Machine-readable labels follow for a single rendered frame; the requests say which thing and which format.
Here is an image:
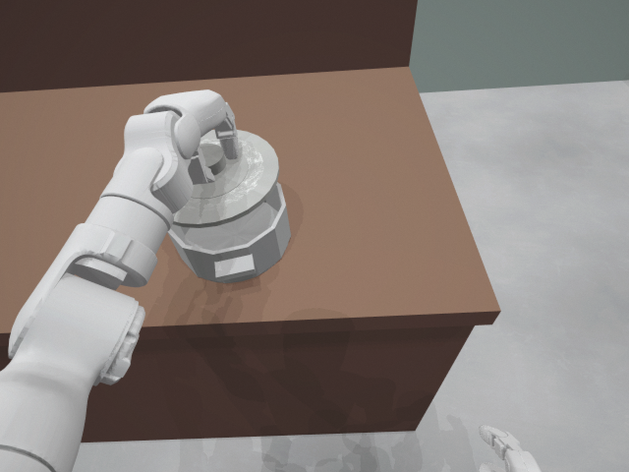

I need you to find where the robot left forearm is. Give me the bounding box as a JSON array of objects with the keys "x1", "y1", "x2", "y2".
[{"x1": 8, "y1": 103, "x2": 200, "y2": 359}]

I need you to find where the table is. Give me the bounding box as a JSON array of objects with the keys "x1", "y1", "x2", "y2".
[{"x1": 0, "y1": 0, "x2": 501, "y2": 443}]

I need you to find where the left robot hand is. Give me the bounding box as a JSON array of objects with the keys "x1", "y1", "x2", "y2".
[{"x1": 143, "y1": 89, "x2": 239, "y2": 185}]

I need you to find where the robot left upper arm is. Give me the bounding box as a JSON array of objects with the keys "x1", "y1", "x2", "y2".
[{"x1": 0, "y1": 272, "x2": 145, "y2": 472}]

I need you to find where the right robot hand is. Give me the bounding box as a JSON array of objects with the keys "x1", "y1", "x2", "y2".
[{"x1": 479, "y1": 425, "x2": 542, "y2": 472}]

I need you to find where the lid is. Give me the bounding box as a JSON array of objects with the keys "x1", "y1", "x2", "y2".
[{"x1": 173, "y1": 130, "x2": 279, "y2": 228}]

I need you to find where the knob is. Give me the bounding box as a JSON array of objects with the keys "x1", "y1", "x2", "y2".
[{"x1": 200, "y1": 144, "x2": 226, "y2": 175}]

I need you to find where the pot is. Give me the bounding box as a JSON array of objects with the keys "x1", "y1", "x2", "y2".
[{"x1": 167, "y1": 182, "x2": 291, "y2": 283}]

